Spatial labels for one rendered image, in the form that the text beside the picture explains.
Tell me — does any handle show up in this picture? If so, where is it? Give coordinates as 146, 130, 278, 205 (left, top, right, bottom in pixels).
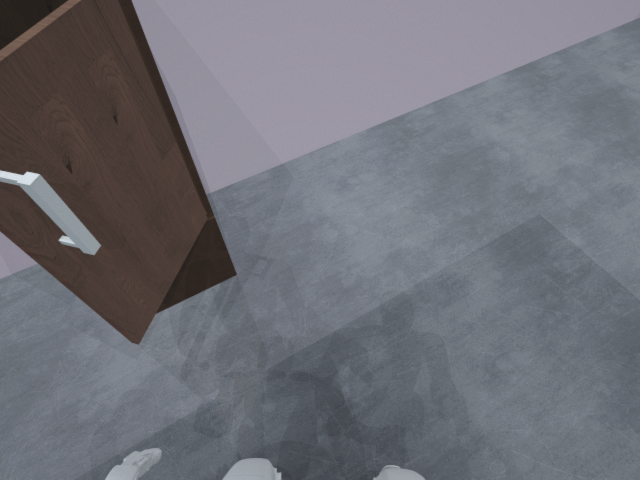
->
0, 170, 101, 255

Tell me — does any cupboard door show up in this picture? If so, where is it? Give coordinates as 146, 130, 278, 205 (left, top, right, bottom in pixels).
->
0, 0, 208, 345

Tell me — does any right robot shin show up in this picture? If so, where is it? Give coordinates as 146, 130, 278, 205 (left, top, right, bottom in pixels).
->
380, 465, 400, 473

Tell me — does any robot left hand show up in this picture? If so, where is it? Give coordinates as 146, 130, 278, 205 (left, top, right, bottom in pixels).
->
105, 448, 162, 480

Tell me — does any left robot thigh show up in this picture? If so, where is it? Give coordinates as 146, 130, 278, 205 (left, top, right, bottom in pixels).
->
222, 458, 281, 480

